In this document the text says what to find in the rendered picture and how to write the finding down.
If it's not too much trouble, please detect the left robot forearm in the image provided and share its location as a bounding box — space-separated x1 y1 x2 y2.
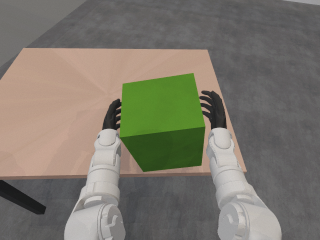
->
64 129 122 240

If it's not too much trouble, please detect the left robot hand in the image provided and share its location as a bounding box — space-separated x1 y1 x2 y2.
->
102 98 122 130

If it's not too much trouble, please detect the carton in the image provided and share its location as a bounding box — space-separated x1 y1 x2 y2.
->
119 73 206 172

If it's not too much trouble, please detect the robot left upper arm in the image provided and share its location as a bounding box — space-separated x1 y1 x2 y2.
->
64 203 126 240

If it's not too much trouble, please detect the table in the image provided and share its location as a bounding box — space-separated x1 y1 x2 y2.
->
0 48 247 215

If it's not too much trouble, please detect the right robot forearm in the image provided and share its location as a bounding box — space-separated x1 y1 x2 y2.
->
206 127 282 232

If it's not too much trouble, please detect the right robot hand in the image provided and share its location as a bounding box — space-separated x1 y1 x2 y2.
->
199 90 227 130

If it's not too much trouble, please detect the robot right upper arm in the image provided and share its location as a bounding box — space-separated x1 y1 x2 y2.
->
217 201 282 240

